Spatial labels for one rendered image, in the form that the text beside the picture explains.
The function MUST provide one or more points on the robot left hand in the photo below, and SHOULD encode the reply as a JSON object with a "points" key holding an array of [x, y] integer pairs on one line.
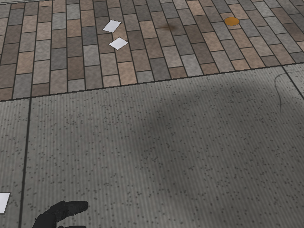
{"points": [[60, 211]]}

